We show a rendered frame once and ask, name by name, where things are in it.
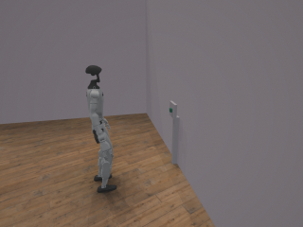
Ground left robot hand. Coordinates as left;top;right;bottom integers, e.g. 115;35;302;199
101;118;111;130

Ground right robot hand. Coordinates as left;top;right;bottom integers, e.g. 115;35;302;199
99;141;114;160

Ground panel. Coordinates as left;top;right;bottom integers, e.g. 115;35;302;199
169;100;180;165

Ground robot right shin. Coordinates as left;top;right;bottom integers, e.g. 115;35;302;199
100;161;113;188

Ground robot right thigh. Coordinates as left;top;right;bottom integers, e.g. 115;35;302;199
94;131;114;166

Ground robot right forearm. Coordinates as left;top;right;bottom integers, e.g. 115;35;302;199
91;113;106;143

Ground right robot upper arm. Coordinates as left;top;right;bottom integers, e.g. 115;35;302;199
89;89;100;120

